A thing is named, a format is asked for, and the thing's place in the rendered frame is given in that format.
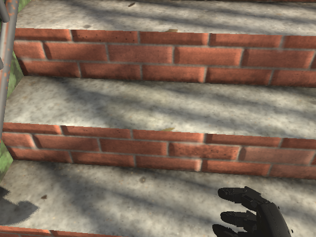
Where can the robot right hand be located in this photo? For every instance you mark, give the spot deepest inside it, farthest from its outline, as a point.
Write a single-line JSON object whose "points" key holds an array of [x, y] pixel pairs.
{"points": [[267, 222]]}

